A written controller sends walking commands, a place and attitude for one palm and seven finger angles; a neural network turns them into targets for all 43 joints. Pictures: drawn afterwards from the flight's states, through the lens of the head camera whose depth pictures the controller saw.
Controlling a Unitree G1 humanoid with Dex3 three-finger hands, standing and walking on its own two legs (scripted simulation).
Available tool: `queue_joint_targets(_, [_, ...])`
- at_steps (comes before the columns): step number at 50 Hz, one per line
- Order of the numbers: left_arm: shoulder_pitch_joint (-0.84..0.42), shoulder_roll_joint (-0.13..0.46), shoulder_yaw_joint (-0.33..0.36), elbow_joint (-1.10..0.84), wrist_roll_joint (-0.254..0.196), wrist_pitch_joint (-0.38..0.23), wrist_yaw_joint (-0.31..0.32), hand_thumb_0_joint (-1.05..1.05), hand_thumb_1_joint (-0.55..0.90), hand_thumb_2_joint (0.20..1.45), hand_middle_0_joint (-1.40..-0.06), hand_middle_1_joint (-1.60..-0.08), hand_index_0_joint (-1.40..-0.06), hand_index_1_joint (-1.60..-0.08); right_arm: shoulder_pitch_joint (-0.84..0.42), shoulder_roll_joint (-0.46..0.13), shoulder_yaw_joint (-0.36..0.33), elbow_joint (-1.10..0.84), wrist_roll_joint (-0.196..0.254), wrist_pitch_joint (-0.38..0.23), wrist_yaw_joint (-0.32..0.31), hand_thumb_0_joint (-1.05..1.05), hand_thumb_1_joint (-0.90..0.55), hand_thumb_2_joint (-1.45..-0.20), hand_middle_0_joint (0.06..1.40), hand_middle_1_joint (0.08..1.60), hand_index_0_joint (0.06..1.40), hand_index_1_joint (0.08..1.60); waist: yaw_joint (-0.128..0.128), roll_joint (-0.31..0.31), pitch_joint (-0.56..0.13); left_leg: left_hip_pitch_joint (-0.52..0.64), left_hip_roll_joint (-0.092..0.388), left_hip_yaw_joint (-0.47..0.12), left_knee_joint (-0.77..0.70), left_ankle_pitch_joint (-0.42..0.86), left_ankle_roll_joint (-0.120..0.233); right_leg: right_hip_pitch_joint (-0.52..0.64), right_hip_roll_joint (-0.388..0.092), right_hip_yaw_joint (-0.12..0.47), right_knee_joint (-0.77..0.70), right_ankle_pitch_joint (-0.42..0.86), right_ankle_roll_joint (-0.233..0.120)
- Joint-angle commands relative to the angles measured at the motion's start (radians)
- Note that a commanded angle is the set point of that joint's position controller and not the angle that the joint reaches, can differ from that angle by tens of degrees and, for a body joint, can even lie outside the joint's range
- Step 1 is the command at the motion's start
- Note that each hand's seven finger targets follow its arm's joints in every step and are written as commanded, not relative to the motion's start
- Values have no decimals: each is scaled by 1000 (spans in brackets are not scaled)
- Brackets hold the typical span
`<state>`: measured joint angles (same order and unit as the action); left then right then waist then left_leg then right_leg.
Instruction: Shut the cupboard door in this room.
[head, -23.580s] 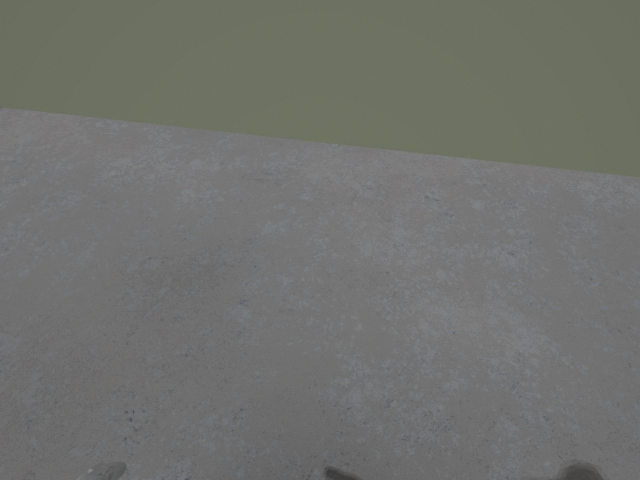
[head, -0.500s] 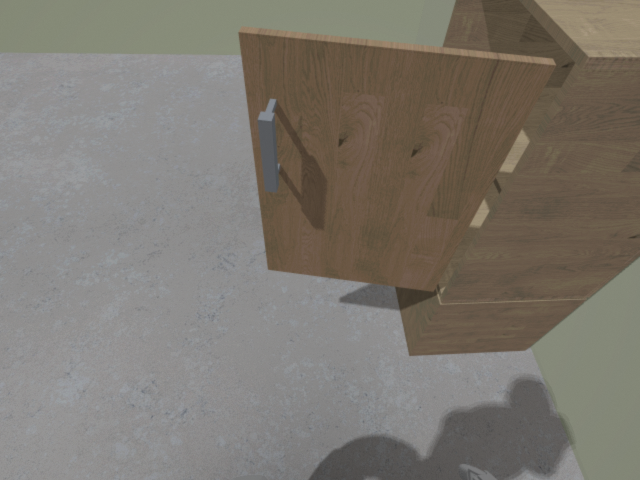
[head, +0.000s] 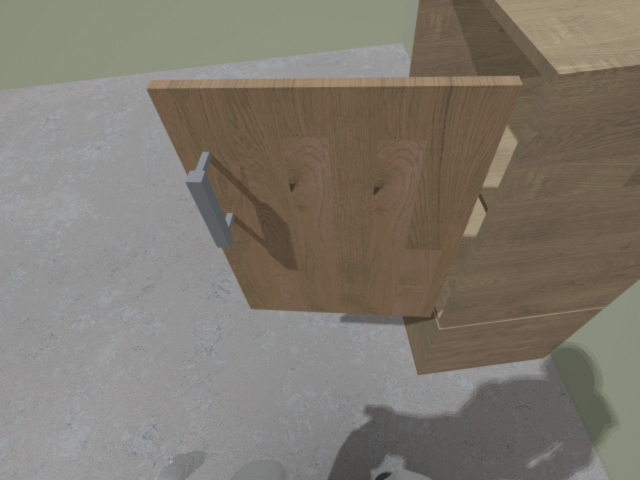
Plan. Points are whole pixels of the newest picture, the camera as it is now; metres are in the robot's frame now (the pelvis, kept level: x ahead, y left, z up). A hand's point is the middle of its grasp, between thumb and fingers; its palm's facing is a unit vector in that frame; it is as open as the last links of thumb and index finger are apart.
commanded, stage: come to a stop and stand still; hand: left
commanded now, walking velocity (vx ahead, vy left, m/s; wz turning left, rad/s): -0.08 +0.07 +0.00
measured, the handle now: (215, 202) +0.47 +0.18 +0.05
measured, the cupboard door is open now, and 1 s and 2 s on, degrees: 79 79 79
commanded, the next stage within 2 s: look again from close up in 1.30 s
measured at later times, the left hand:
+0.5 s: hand out of the picture +0.01 +0.27 -0.17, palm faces +0.03 -0.96 -0.26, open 7.4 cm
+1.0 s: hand out of the picture +0.10 +0.28 -0.15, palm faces -0.04 -0.95 -0.32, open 7.4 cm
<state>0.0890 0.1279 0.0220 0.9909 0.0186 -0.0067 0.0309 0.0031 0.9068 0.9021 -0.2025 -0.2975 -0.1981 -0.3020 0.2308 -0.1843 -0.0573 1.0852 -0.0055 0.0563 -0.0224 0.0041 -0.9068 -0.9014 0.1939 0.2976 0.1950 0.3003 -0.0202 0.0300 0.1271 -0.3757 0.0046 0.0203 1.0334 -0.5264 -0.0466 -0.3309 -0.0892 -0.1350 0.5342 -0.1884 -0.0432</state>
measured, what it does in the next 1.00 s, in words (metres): steps on the spot: left foot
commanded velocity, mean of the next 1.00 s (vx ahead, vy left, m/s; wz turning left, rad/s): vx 0.00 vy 0.00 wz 0.00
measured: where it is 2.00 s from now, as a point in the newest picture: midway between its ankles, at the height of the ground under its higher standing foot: outside the picture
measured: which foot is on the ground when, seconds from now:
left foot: up 0.00-0.20, down 0.22-1.00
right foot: down 0.00-1.00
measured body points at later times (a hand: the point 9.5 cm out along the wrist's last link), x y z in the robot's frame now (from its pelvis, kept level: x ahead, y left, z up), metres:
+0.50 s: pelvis -0.02 +0.07 -0.01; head -0.04 +0.06 +0.44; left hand +0.00 +0.32 -0.15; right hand +0.07 -0.17 -0.15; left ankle -0.02 +0.17 -0.74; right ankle +0.06 -0.09 -0.74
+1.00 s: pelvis +0.00 +0.05 +0.00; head +0.00 +0.05 +0.45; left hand +0.10 +0.33 -0.13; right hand +0.04 -0.24 -0.14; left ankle -0.02 +0.17 -0.74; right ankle +0.06 -0.09 -0.74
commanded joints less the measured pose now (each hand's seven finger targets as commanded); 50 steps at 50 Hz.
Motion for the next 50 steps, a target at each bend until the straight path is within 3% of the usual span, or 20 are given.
queue_joint_targets(1, [79,228,62,-48,6,11,21,0,900,900,-200,-300,-200,-300,90,-57,-19,-52,-3,7,6,0,-900,-900,200,300,200,300,31,-197,-201,-14,19,-32,73,85,-14,127,-254,180,-175,527,-131])
queue_joint_targets(3, [64,235,65,-65,12,16,19,0,900,900,-200,-300,-200,-300,75,-52,-17,-67,-4,4,12,0,-900,-900,200,300,200,300,29,-218,-184,3,20,-14,1,87,-13,90,-244,188,-202,371,-127])
queue_joint_targets(5, [74,241,69,-68,18,20,15,0,900,900,-200,-300,-200,-300,58,-48,-12,-81,-4,-8,16,0,-900,-900,200,300,200,300,42,-232,-193,35,18,7,-111,78,-2,94,-226,207,-217,214,-125])
queue_joint_targets(6, [89,347,31,-117,23,5,25,0,900,900,-200,-300,-200,-300,70,-144,-13,-200,-18,-32,28,0,-900,-900,200,300,200,300,-22,-168,-252,26,1,-48,-258,29,26,276,-251,340,-103,391,-123])
queue_joint_targets(7, [72,315,60,-151,19,19,35,0,900,900,-200,-300,-200,-300,99,-88,-31,-207,-15,-44,24,0,-900,-900,200,300,200,300,-25,-193,-394,104,13,18,-368,70,22,211,-270,304,-48,110,-90])
queue_joint_targets(8, [62,287,45,-173,9,26,32,0,900,900,-200,-300,-200,-300,98,-100,-24,-221,-18,-48,24,0,-900,-900,200,300,200,300,-27,-126,-379,183,-23,48,-513,172,30,145,-194,248,-23,-65,-52])
queue_joint_targets(9, [61,244,27,-182,2,33,26,0,900,900,-200,-300,-200,-300,74,-106,-25,-236,-20,-55,22,0,-900,-900,200,300,200,300,-26,-29,-302,198,5,8,-574,208,46,39,-119,177,7,-180,-1])
queue_joint_targets(10, [73,195,17,-183,-8,39,17,0,900,900,-200,-300,-200,-300,37,-157,-27,-258,-31,-57,16,0,-900,-900,200,300,200,300,-7,66,-202,112,114,-117,-639,179,86,-30,-24,96,66,-218,43])
queue_joint_targets(11, [128,173,14,-185,-11,44,4,0,900,900,-200,-300,-200,-300,-13,-204,-28,-306,-41,-55,10,0,-900,-900,200,300,200,300,36,56,-133,-59,195,-184,-712,23,127,28,22,52,91,-212,63])
queue_joint_targets(12, [166,165,21,-171,-3,42,1,0,900,900,-200,-300,-200,-300,-64,-209,-34,-320,-38,-48,10,0,-900,-900,200,300,200,300,52,31,-86,-156,165,-151,-696,-64,116,76,40,46,100,-194,59])
queue_joint_targets(13, [173,174,17,-162,7,48,-2,0,900,900,-200,-300,-200,-300,-89,-195,-29,-321,-30,-46,14,0,-900,-900,200,300,200,300,42,136,-26,-199,131,-136,-709,-95,104,56,48,47,126,-176,57])
queue_joint_targets(14, [189,176,17,-158,7,49,-4,0,900,900,-200,-300,-200,-300,-99,-186,-24,-319,-28,-45,16,0,-900,-900,200,300,200,300,42,182,16,-234,134,-135,-733,-105,108,49,60,48,154,-152,56])
queue_joint_targets(15, [210,175,15,-155,6,44,-5,0,900,900,-200,-300,-200,-300,-105,-181,-20,-317,-25,-46,16,0,-900,-900,200,300,200,300,49,167,34,-238,133,-131,-730,-82,112,51,63,56,155,-127,55])
queue_joint_targets(16, [230,172,13,-155,7,39,-7,0,900,900,-200,-300,-200,-300,-94,-169,-15,-315,-27,-49,17,0,-900,-900,200,300,200,300,56,112,30,-226,129,-121,-712,-58,115,66,62,68,130,-115,51])
queue_joint_targets(17, [244,182,15,-153,9,32,-8,0,900,900,-200,-300,-200,-300,-81,-165,-15,-310,-23,-51,17,0,-900,-900,200,300,200,300,52,57,8,-176,114,-112,-685,-19,109,59,56,83,88,-97,50])
queue_joint_targets(19, [229,210,21,-163,8,18,-6,0,900,900,-200,-300,-200,-300,-39,-170,-18,-302,-18,-56,16,0,-900,-900,200,300,200,300,25,15,-35,-78,89,-104,-645,21,100,17,41,134,24,-107,38])
queue_joint_targets(22, [215,223,25,-168,11,16,-7,0,900,900,-200,-300,-200,-300,-27,-192,-24,-293,-19,-56,17,0,-900,-900,200,300,200,300,15,7,0,-80,96,-124,-681,-56,108,-16,48,146,0,-145,37])
queue_joint_targets(27, [231,237,30,-144,7,-4,-6,0,900,900,-200,-300,-200,-300,-11,-198,-24,-259,-15,-70,14,0,-900,-900,200,300,200,300,11,-8,-71,6,85,-113,-663,47,108,15,24,191,-46,-94,24])
queue_joint_targets(34, [205,277,35,-99,1,-21,-4,0,900,900,-200,-300,-200,-300,-2,-221,-20,-194,-11,-90,11,0,-900,-900,200,300,200,300,11,-64,-111,66,77,-91,-639,204,102,70,-17,225,-83,-6,13])
queue_joint_targets(50, [39,374,21,-40,-7,-25,-9,0,900,900,-200,-300,-200,-300,-78,-307,-4,-82,-11,-94,20,0,-900,-900,200,300,200,300,12,-33,-144,133,92,-78,-692,314,75,162,-51,222,-140,65,17])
